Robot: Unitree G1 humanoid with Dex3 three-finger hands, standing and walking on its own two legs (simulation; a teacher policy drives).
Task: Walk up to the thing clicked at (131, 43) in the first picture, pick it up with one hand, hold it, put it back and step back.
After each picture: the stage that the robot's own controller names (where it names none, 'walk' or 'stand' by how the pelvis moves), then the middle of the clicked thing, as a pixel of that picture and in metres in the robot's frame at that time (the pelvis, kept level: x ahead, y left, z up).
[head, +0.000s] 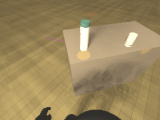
stand; (130, 39) +0.74 -0.33 +0.07
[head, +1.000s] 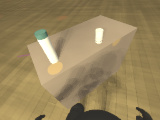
walk; (99, 36) +0.70 -0.01 +0.10
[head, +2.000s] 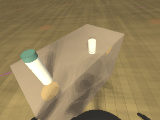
stand; (92, 46) +0.60 +0.03 +0.09
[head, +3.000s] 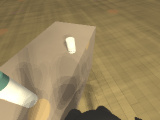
stand; (71, 45) +0.55 +0.17 +0.09
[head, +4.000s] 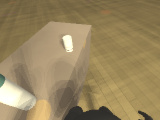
stand; (68, 43) +0.54 +0.21 +0.12
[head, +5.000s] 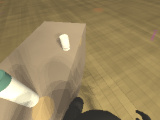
walk; (65, 42) +0.55 +0.28 +0.10
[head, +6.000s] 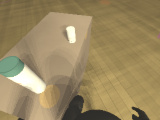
stand; (71, 34) +0.62 +0.22 +0.09
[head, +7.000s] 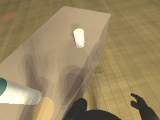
walk; (79, 38) +0.53 +0.17 +0.09
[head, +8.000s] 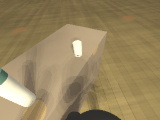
walk; (77, 48) +0.52 +0.11 +0.11
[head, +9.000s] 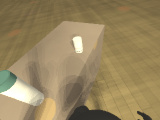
stand; (78, 45) +0.54 +0.15 +0.10
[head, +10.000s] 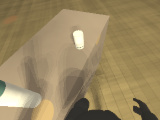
stand; (79, 40) +0.52 +0.16 +0.10
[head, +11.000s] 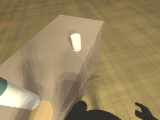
stand; (76, 42) +0.52 +0.18 +0.10
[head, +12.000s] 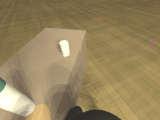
stand; (65, 48) +0.52 +0.24 +0.11
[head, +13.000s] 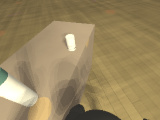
stand; (70, 42) +0.55 +0.19 +0.12
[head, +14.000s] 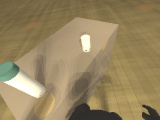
stand; (85, 43) +0.55 +0.10 +0.11
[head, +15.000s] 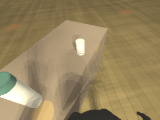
stand; (80, 47) +0.54 +0.08 +0.09
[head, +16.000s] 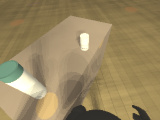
stand; (84, 42) +0.56 +0.10 +0.10
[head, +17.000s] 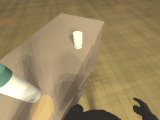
stand; (77, 40) +0.56 +0.14 +0.11
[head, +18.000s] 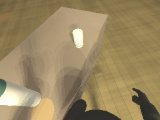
stand; (78, 38) +0.53 +0.17 +0.10
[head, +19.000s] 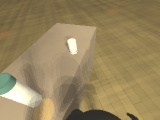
stand; (72, 46) +0.55 +0.20 +0.08
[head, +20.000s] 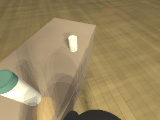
stand; (73, 43) +0.56 +0.19 +0.08
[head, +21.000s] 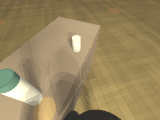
stand; (76, 43) +0.55 +0.16 +0.08
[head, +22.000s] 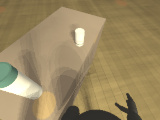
rise first; (79, 37) +0.56 +0.16 +0.09
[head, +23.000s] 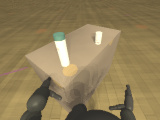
go down; (98, 38) +0.78 +0.07 +0.12
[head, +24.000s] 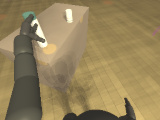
go down; (69, 16) +1.02 +0.12 +0.09
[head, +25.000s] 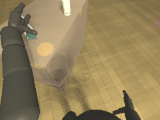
go down; (66, 7) +0.96 +0.11 +0.10
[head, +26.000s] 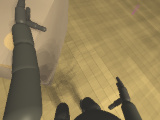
close in; out of the picture +0.96 +0.15 +0.14
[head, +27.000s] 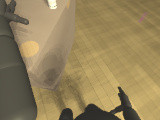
go down; out of the picture +0.95 +0.15 +0.13
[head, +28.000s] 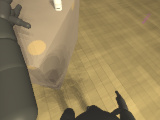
go down; (57, 1) +0.96 +0.15 +0.11
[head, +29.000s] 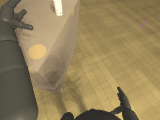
go down; (58, 7) +0.95 +0.14 +0.11
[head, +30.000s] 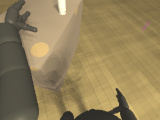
go down; (61, 6) +0.95 +0.13 +0.11
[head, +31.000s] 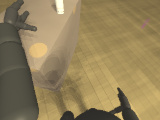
go down; (59, 5) +0.95 +0.13 +0.11
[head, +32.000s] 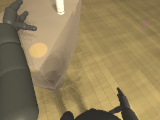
go down; (60, 5) +0.95 +0.13 +0.11
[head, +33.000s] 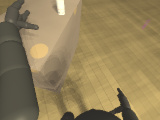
go down; (60, 6) +0.94 +0.13 +0.11
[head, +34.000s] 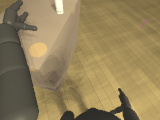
go down; (59, 5) +0.95 +0.14 +0.11
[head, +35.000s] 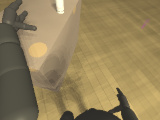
go down; (59, 5) +0.95 +0.14 +0.11
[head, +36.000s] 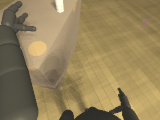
go down; (59, 3) +0.95 +0.14 +0.11
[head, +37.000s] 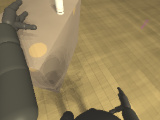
go down; (59, 6) +0.95 +0.14 +0.11
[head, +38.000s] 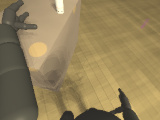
go down; (59, 5) +0.95 +0.14 +0.11
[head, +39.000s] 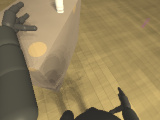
go down; (59, 4) +0.95 +0.14 +0.11
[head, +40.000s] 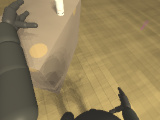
go down; (59, 7) +0.95 +0.14 +0.11
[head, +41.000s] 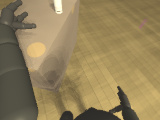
go down; (57, 4) +0.95 +0.14 +0.11
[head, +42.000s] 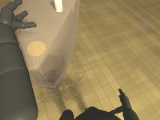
go down; (58, 3) +0.95 +0.14 +0.11
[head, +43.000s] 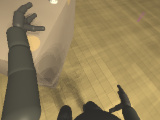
go down; out of the picture +0.96 +0.15 +0.13
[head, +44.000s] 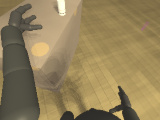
go down; (61, 7) +0.96 +0.13 +0.11
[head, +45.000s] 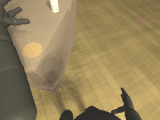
go down; (54, 3) +0.95 +0.15 +0.12
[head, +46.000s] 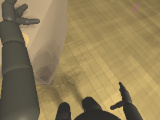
go down; out of the picture +0.97 +0.17 +0.14
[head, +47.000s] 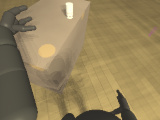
approach; (69, 10) +0.94 +0.11 +0.10
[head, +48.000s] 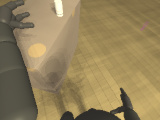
go down; (58, 8) +0.95 +0.15 +0.12
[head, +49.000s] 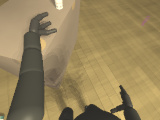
close in; (58, 0) +0.97 +0.14 +0.11
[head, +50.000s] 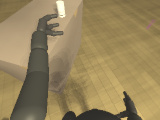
lift; (61, 9) +0.94 +0.15 +0.12
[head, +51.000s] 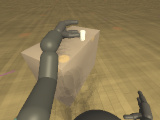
go down; (82, 35) +1.00 +0.10 +0.09
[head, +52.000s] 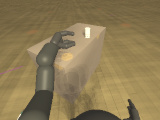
hold; (87, 32) +1.00 +0.08 +0.09
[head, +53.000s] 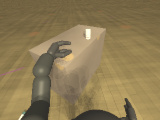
hold; (87, 34) +1.01 +0.09 +0.09
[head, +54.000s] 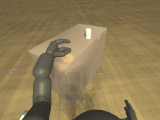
hold; (88, 33) +0.99 +0.09 +0.08
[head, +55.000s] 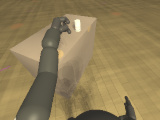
crouch; (77, 25) +0.99 +0.12 +0.08
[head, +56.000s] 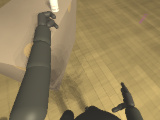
lower; (53, 3) +0.96 +0.15 +0.10
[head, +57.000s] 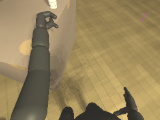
hold; out of the picture +0.96 +0.17 +0.13
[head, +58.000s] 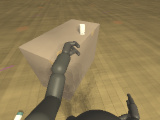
lower; (82, 29) +1.02 +0.10 +0.09
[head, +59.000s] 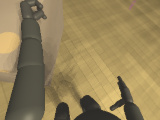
lower; out of the picture +0.97 +0.17 +0.15
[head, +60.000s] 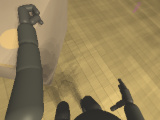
lower; out of the picture +0.97 +0.17 +0.15
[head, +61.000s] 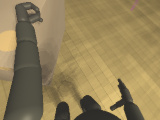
loosen; out of the picture +0.97 +0.17 +0.15
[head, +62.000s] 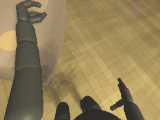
hold; out of the picture +0.97 +0.17 +0.15
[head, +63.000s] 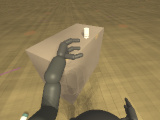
crouch; (86, 33) +1.00 +0.10 +0.09
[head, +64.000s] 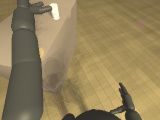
crouch; (54, 11) +0.96 +0.16 +0.10
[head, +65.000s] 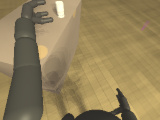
crouch; (60, 9) +0.94 +0.15 +0.10
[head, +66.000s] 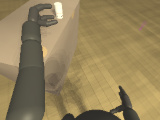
crouch; (58, 10) +0.95 +0.15 +0.10
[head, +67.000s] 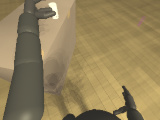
crouch; (53, 11) +0.95 +0.17 +0.10
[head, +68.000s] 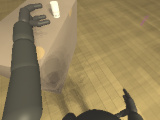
crouch; (55, 9) +0.95 +0.18 +0.10
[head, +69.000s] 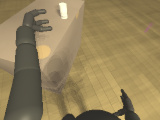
crouch; (63, 11) +0.95 +0.15 +0.10
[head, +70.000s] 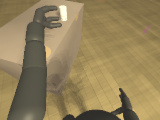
crouch; (63, 13) +0.95 +0.14 +0.10
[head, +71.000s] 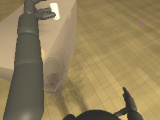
crouch; (55, 11) +0.94 +0.17 +0.10
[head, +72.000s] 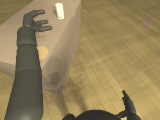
crouch; (60, 11) +0.95 +0.17 +0.09
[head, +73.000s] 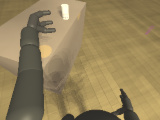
crouch; (65, 12) +0.95 +0.14 +0.10
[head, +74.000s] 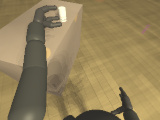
crouch; (62, 14) +0.95 +0.14 +0.10
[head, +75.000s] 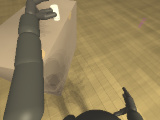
crouch; (55, 12) +0.95 +0.17 +0.10
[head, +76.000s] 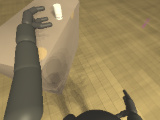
crouch; (58, 12) +0.95 +0.17 +0.09
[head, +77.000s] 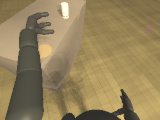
crouch; (65, 10) +0.95 +0.15 +0.10
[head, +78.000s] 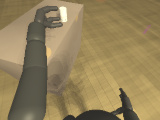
crouch; (63, 14) +0.96 +0.14 +0.10
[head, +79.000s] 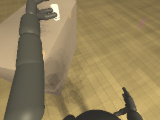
crouch; (55, 12) +0.94 +0.17 +0.10
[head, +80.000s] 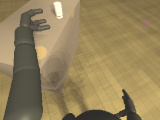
crouch; (58, 10) +0.95 +0.17 +0.10
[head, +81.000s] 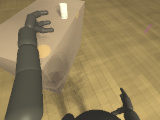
crouch; (63, 11) +0.95 +0.15 +0.10
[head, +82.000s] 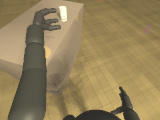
crouch; (63, 13) +0.95 +0.14 +0.10
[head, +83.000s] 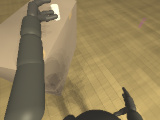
crouch; (55, 12) +0.94 +0.17 +0.10
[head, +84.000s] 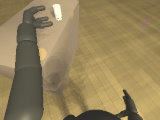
crouch; (57, 12) +0.94 +0.17 +0.09
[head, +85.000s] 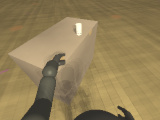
stand; (78, 29) +0.93 +0.13 +0.09
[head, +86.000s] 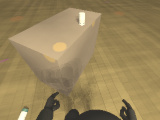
stand; (81, 19) +1.00 +0.10 +0.14
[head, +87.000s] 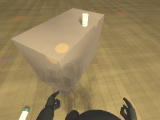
stand; (84, 20) +0.98 +0.08 +0.14
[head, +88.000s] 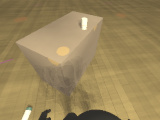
stand; (84, 23) +0.99 +0.14 +0.08
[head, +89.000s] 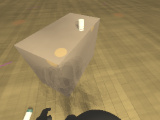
stand; (81, 25) +1.00 +0.15 +0.07
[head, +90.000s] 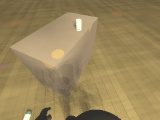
walk; (78, 24) +0.97 +0.17 +0.07
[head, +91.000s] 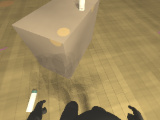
walk; (81, 3) +1.14 +0.18 +0.09
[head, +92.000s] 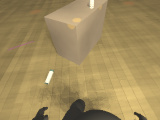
walk; (91, 3) +1.52 +0.15 +0.09
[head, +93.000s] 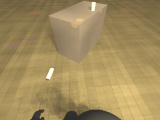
walk; (93, 6) +1.62 +0.03 +0.09
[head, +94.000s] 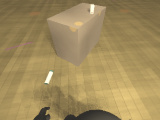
stand; (92, 9) +1.57 +0.04 +0.07
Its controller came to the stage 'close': yes
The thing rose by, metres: 0.00
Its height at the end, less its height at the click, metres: +0.00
